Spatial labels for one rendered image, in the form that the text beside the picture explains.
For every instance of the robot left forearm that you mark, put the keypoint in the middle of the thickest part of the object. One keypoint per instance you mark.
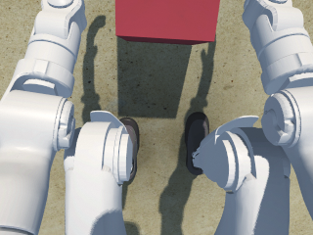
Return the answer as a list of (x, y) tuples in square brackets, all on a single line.
[(52, 50)]

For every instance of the left robot upper arm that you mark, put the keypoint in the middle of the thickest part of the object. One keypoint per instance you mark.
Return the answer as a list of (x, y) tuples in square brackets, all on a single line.
[(33, 128)]

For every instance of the right robot shin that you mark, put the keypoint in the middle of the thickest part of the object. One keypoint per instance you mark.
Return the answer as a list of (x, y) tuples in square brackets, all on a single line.
[(202, 156)]

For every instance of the robot left foot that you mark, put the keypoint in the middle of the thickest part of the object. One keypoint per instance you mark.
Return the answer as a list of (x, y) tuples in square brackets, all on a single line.
[(133, 131)]

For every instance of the carton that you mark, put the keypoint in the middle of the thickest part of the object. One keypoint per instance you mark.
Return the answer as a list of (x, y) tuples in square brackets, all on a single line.
[(183, 22)]

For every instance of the right robot upper arm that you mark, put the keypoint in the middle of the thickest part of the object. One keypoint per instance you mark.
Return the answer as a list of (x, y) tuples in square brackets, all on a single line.
[(287, 121)]

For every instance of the robot right forearm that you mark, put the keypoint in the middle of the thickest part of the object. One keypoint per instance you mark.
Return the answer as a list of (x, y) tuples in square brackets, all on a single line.
[(282, 45)]

